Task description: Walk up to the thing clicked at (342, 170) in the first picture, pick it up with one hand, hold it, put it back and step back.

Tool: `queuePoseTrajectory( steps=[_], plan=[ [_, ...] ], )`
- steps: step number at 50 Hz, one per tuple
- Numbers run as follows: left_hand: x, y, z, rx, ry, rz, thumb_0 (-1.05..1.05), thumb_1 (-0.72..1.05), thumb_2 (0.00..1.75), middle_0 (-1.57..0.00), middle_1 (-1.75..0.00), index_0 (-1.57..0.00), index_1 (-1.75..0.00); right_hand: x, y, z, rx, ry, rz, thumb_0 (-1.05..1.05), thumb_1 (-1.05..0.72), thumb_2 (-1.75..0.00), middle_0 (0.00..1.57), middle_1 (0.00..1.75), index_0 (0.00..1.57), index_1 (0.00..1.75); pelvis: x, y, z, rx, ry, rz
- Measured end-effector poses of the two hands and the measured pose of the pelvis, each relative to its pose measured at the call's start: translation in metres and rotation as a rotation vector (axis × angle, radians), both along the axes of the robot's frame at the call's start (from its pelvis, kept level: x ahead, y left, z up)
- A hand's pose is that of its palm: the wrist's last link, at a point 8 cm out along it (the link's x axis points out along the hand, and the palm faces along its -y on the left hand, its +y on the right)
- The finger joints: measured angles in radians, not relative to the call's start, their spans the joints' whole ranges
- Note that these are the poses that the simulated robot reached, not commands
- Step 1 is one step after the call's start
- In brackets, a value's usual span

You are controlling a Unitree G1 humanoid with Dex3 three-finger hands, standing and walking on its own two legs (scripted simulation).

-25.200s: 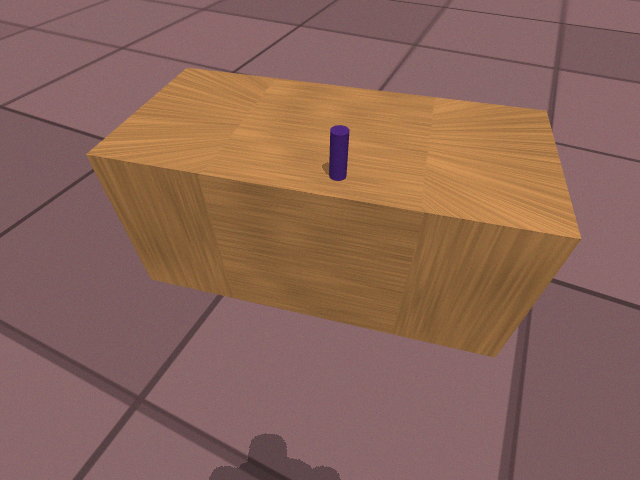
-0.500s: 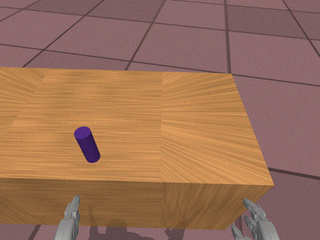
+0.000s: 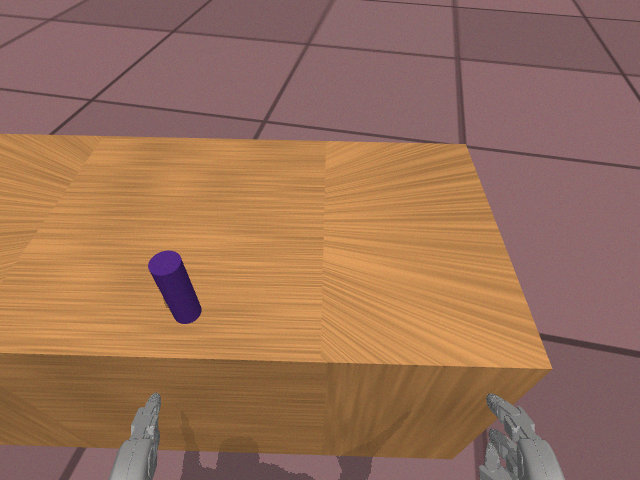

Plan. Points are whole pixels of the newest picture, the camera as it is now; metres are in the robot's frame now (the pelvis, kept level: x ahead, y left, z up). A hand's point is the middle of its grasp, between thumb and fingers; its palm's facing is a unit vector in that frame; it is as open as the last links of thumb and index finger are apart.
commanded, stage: home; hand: left
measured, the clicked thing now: (177, 289) +0.44 +0.25 -0.05
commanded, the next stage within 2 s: stand in 1.86 s
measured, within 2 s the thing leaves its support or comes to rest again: neither
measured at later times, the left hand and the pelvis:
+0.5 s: hand (189, 479) +0.17 +0.17 -0.06, palm faces +0.11 -0.97 -0.22, open 17.6 cm; pelvis +0.00 -0.01 +0.00, yaw +0 degrees
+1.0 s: hand out of the picture +0.17 +0.17 -0.06, palm faces +0.11 -0.97 -0.22, open 17.6 cm; pelvis -0.01 +0.00 +0.00, yaw +0 degrees
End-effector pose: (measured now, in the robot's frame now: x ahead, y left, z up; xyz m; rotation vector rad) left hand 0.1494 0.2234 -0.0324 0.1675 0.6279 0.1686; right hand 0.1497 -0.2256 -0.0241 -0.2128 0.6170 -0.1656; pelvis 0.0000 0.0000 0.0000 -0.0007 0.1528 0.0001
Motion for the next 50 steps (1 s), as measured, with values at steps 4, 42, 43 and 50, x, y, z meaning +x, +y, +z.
queuePoseTrajectory(
  steps=[4, 42, 43, 50],
  plan=[
    [-0.0013, -0.0009, -0.0001, 0.003, -0.001, 0.000, -0.01, -0.57, 0.04, -0.05, -0.05, -0.05, -0.05, -0.0006, -0.0013, -0.0003, 0.001, 0.002, 0.001, 0.01, -0.90, -0.90, 0.20, 0.30, 0.20, 0.30, -0.0011, -0.0018, -0.0008, 0.001, 0.002, 0.001],
    [-0.0068, -0.0044, 0.0007, 0.019, -0.014, 0.002, -0.01, -0.57, 0.04, -0.05, -0.05, -0.05, -0.05, -0.0045, -0.0046, -0.0010, 0.003, -0.003, -0.005, 0.01, -0.90, -0.90, 0.20, 0.30, 0.20, 0.30, -0.0051, -0.0054, -0.0040, 0.004, 0.006, 0.001],
    [-0.0068, -0.0044, 0.0006, 0.019, -0.014, 0.001, -0.01, -0.57, 0.04, -0.05, -0.05, -0.05, -0.05, -0.0048, -0.0046, -0.0011, 0.003, -0.001, -0.006, 0.01, -0.90, -0.90, 0.20, 0.30, 0.20, 0.30, -0.0052, -0.0054, -0.0041, 0.004, 0.006, 0.000],
    [-0.0069, -0.0037, 0.0005, 0.020, -0.015, 0.001, -0.01, -0.57, 0.04, -0.05, -0.05, -0.05, -0.05, -0.0052, -0.0041, -0.0007, 0.001, -0.001, -0.007, 0.01, -0.90, -0.90, 0.20, 0.30, 0.20, 0.30, -0.0052, -0.0047, -0.0045, 0.004, 0.007, 0.000]
  ],
)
